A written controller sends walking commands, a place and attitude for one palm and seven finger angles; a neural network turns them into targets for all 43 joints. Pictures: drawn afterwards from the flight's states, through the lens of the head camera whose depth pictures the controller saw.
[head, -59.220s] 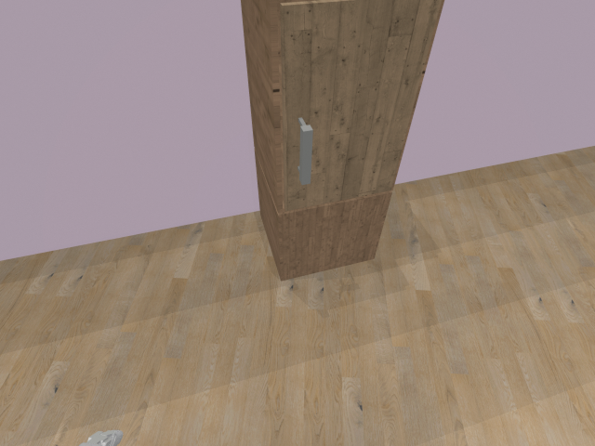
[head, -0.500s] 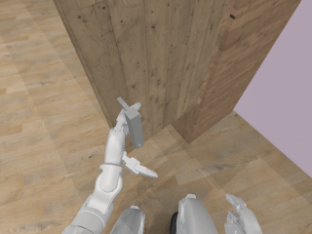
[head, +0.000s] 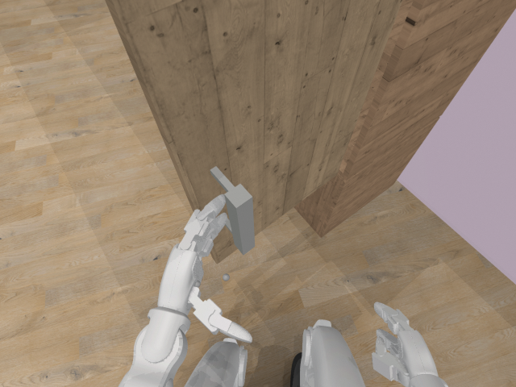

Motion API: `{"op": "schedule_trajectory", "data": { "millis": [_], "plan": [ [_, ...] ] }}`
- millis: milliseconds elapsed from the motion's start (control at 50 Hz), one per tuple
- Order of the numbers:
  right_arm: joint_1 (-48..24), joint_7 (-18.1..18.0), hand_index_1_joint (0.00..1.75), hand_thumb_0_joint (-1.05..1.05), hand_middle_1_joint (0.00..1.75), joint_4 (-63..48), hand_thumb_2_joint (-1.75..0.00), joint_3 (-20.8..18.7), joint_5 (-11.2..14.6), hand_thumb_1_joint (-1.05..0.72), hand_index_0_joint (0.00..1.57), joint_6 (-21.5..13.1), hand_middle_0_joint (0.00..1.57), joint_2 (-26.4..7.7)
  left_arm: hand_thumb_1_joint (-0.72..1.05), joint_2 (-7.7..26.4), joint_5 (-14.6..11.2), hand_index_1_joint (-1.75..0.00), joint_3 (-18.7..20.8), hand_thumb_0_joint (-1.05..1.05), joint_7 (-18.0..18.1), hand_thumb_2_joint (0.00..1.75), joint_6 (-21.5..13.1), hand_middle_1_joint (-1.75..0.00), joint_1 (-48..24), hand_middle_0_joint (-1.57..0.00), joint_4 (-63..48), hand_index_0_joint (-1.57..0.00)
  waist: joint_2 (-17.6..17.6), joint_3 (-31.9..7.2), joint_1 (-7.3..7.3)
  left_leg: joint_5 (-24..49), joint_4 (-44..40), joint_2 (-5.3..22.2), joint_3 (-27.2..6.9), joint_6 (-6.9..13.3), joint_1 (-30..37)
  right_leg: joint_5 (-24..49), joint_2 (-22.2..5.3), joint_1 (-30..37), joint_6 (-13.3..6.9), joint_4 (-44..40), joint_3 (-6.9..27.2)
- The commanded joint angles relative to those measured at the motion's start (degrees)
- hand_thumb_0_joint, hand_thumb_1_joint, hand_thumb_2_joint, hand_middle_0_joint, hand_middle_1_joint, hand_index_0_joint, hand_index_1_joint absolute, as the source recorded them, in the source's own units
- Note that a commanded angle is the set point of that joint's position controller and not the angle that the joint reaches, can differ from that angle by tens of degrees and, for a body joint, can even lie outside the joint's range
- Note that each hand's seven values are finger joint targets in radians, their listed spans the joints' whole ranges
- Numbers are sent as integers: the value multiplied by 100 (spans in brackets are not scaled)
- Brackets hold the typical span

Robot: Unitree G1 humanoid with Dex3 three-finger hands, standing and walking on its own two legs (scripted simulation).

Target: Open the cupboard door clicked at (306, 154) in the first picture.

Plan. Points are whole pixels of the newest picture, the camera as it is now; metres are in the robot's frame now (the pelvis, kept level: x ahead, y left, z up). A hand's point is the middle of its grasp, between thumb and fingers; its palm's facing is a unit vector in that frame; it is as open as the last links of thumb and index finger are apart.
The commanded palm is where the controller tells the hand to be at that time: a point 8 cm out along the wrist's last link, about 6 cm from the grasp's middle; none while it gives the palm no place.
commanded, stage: slide the hand sideways off the handle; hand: left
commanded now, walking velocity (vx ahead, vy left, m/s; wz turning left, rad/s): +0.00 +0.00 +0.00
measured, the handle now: (232, 213) +0.37 +0.07 +0.03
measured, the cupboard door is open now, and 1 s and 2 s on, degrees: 93 93 93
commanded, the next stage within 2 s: draw the hand back to the body in 0.56 s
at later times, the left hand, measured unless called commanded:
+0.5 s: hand (189, 304) +0.23 +0.11 +0.03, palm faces -0.12 -0.99 -0.05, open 16.3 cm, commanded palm +0.20 +0.17 +0.03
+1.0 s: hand (130, 313) +0.21 +0.15 +0.10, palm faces -0.11 -0.99 -0.06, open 16.3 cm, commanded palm +0.18 +0.21 +0.11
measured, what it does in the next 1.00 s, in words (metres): stands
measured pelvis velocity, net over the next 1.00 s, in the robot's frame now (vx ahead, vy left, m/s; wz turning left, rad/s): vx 0.01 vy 0.00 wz -0.01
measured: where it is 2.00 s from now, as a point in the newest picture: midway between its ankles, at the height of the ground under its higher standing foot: outside the picture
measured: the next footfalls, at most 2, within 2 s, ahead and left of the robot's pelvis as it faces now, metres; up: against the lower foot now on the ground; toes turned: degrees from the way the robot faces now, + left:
none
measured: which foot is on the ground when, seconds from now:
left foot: down 0.00-1.00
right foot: down 0.00-1.00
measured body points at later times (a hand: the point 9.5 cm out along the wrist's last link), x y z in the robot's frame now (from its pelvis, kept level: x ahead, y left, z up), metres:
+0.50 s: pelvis +0.01 -0.02 -0.01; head +0.10 -0.02 +0.43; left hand +0.23 +0.16 +0.04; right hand +0.21 -0.25 -0.09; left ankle -0.02 +0.09 -0.61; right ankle +0.08 -0.11 -0.61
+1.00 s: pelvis +0.01 +0.00 +0.03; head +0.06 +0.00 +0.48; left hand +0.21 +0.21 +0.11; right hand +0.19 -0.23 -0.03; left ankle -0.02 +0.09 -0.61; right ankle +0.08 -0.11 -0.61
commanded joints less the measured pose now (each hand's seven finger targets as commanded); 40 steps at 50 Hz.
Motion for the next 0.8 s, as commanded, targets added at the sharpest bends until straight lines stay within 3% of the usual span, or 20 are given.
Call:
{"op": "schedule_trajectory", "data": {
  "millis": [0,40,60,120,180,200,280,380,420,500,520,600,640,680,720,760,780],
  "plan": [
    [49,-124,30,0,30,-906,-90,-296,43,-90,20,-323,20,-620,-50,-23,-236,-30,75,0,-195,30,-400,-30,12,-15,-1885,-15,-486,-2176,-153,2241,-1363,114,-449,-316,324,1383,97,2666,-76,-749,251],
    [20,-159,30,0,30,-924,-90,-283,49,-90,20,-354,20,-637,-50,5,-234,-30,46,0,-338,30,-368,-30,200,-15,-1874,-15,-601,-1926,-219,2016,-1315,121,-449,-296,155,1227,95,2543,-58,-770,251],
    [-20,-174,30,0,30,-931,-90,-264,44,-90,20,-382,20,-636,-50,7,-203,-30,-22,0,-409,30,-350,-30,172,-15,-1884,-15,-367,-1808,-228,2030,-1289,101,-441,-295,115,1193,90,2443,-86,-751,259],
    [-7,-188,30,0,30,-958,-90,-260,40,-90,20,-407,20,-645,-50,167,-180,-30,127,0,-549,30,-280,-30,437,-15,-1826,-15,-362,-1600,-201,1790,-1239,106,-432,-312,17,915,91,2219,-83,-716,248],
    [-38,-205,30,0,30,-1069,-90,-263,42,-90,20,-436,20,-631,-50,365,-243,-30,377,0,-634,30,-202,-30,850,-15,-2007,-15,-188,-1722,-50,1830,-1205,82,-364,-313,-24,923,89,2315,-95,-678,285],
    [-17,-215,30,0,30,-1083,-90,-260,43,-90,20,-440,20,-628,-50,452,-281,-30,471,0,-656,30,-191,-30,814,-15,-2094,-15,-250,-1744,-77,1820,-1168,74,-343,-303,-53,976,89,2379,-83,-697,311],
    [-29,-259,30,0,30,-1161,-90,-250,47,-90,20,-495,20,-589,-50,678,-483,-30,825,0,-682,30,-274,-30,1110,-15,-2639,-15,-60,-2036,50,2012,-1091,54,-295,-296,-50,1209,105,2651,-93,-649,386],
    [-11,-329,30,0,30,-1103,-90,-257,78,-90,20,-584,20,-637,-50,751,-683,-30,972,0,-947,30,-336,-30,1315,-15,-2516,-15,-400,-1730,-136,1616,-894,97,-248,-226,-457,850,104,2660,-26,-823,518],
    [10,-359,30,0,30,-1063,-90,-267,100,-90,20,-635,20,-671,-50,826,-739,-30,1019,0,-1128,30,-318,-30,1310,-15,-2435,-15,-378,-1626,-203,1422,-807,117,-228,-214,-563,564,97,2524,-6,-890,592],
    [-25,-404,30,0,30,-1101,-90,-303,152,-90,20,-690,20,-693,-50,1039,-947,-30,1315,0,-1482,30,-207,-30,1690,-15,-2480,-15,-272,-1739,-80,1406,-795,116,-163,-209,-600,448,71,2678,-1,-954,693],
    [-31,-414,30,0,30,-1126,-90,-286,153,-90,20,-712,20,-701,-50,1034,-1005,-30,1292,0,-1534,30,-175,-30,1557,-15,-2568,-15,-293,-1724,-135,1342,-756,108,-162,-197,-655,332,57,2661,21,-993,738],
    [-45,-449,30,0,30,-1068,-90,-272,154,-90,20,-802,20,-703,-50,1134,-1134,-30,1498,0,-1515,30,-161,-30,1339,-15,-2654,-15,-171,-1668,-122,1276,-704,119,-173,-200,-701,50,64,2530,15,-999,758],
    [-33,-461,30,0,30,-1059,-90,-279,150,-90,20,-839,20,-718,-50,1170,-1152,-30,1585,0,-1460,30,-174,-30,1363,-15,-2636,-15,-229,-1699,-101,1243,-706,130,-186,-203,-702,-75,76,2474,17,-993,738],
    [-34,-465,30,0,30,-1179,-90,-280,163,-90,20,-839,20,-726,-50,1429,-1189,-30,1767,0,-1400,30,-183,-30,1452,-15,-3272,-15,139,-2052,85,1485,-942,108,-189,-212,-340,165,97,2761,-25,-1007,682],
    [44,-471,30,0,30,-1265,-90,-286,197,-90,20,-793,20,-687,-50,1548,-1232,-30,1878,0,-1375,30,-50,-30,1796,-15,-3624,-15,191,-2253,161,1726,-1199,78,-180,-227,5,522,117,3143,-18,-1124,614],
    [83,-493,30,0,30,-1275,-90,-290,240,-90,20,-723,20,-681,-50,1619,-1243,-30,1974,0,-1394,30,165,-30,2061,-15,-3703,-15,165,-2235,136,1935,-1405,87,-214,-230,243,803,169,3310,-19,-1238,485],
    [106,-502,30,0,30,-1287,-90,-282,275,-90,20,-678,20,-646,-50,1465,-1254,-30,1893,0,-1422,30,306,-30,2235,-15,-3584,-15,30,-1982,82,1903,-1499,88,-197,-227,268,825,173,3342,16,-1357,448]
  ]
}}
